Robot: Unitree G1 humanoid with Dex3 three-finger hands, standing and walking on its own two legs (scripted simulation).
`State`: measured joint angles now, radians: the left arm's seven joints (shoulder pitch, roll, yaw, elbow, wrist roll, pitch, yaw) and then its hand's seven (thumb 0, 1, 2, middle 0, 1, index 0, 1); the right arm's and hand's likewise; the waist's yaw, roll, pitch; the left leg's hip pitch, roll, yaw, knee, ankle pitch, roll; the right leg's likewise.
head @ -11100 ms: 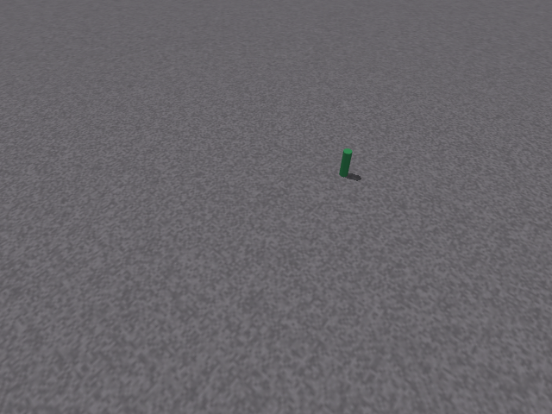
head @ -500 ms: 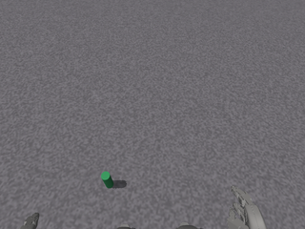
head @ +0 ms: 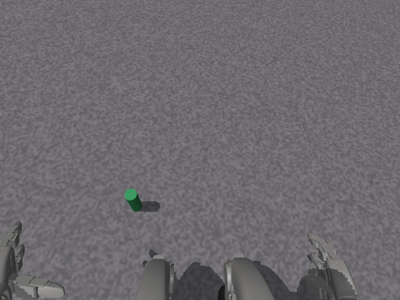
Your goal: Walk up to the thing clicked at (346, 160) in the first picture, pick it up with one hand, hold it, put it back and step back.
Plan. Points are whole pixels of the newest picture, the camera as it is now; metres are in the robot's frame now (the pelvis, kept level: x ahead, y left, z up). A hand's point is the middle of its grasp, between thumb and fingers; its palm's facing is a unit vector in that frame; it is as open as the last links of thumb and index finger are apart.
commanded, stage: go down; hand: left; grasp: from the side
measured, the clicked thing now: (134, 200) +0.49 +0.24 -0.55
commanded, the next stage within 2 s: approach in 1.52 s
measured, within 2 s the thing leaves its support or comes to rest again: neither
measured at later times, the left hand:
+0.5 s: hand (45, 216) +0.33 +0.38 -0.18, palm faces +0.25 -0.96 -0.16, open 17.1 cm
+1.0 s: hand (45, 205) +0.37 +0.40 -0.21, palm faces +0.26 -0.96 -0.10, open 17.1 cm
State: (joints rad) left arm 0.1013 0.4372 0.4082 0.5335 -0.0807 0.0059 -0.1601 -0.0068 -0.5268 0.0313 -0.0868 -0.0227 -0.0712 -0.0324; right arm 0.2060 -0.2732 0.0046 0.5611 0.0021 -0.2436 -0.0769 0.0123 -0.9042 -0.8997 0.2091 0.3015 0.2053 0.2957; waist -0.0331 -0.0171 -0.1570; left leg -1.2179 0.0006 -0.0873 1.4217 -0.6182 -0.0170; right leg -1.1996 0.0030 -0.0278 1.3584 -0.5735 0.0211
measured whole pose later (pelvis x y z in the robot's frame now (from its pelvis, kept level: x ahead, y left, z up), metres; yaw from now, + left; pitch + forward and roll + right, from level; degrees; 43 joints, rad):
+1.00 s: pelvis -0.06 +0.00 -0.23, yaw -4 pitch +32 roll -7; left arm -0.65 0.90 0.84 1.13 -0.12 -0.40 -0.58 -0.01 -0.46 0.08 -0.05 -0.10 -0.05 -0.09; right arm 0.14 -0.36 0.11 0.66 -0.04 -0.13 0.00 0.01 -0.90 -0.90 0.21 0.30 0.21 0.30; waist -0.11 -0.03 -0.10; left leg -2.06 -0.03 -0.14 2.20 -0.70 -0.03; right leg -2.02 0.01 -0.06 2.10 -0.64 0.04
